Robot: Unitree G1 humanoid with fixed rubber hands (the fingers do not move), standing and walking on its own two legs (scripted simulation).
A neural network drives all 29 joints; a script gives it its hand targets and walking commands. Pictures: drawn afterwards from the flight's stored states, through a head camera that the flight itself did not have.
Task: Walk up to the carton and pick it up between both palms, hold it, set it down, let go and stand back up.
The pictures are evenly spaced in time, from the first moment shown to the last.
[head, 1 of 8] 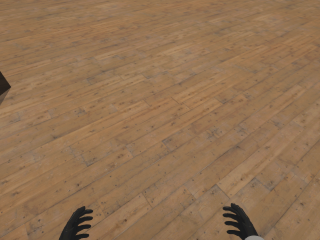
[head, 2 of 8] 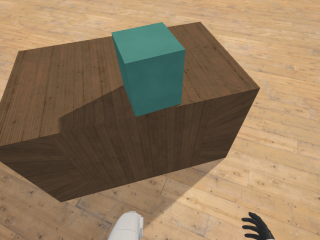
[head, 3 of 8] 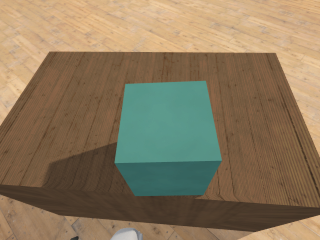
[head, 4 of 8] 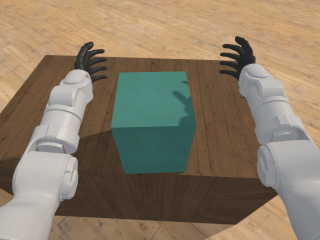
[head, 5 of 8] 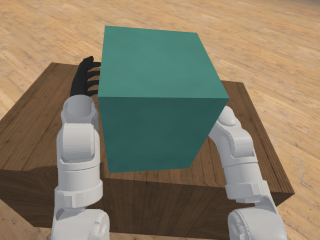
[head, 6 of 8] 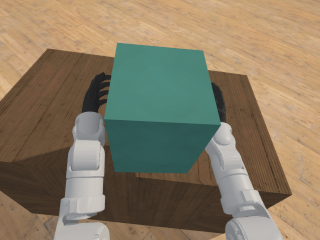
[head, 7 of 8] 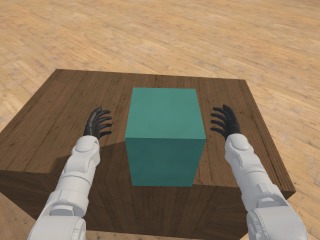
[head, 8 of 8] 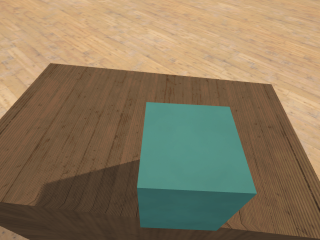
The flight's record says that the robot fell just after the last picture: no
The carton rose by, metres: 0.22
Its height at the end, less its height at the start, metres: +0.00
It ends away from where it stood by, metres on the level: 0.03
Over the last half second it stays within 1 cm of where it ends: yes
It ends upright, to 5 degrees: yes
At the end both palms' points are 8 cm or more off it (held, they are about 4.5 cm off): yes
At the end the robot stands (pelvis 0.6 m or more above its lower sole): yes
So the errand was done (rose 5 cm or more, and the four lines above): yes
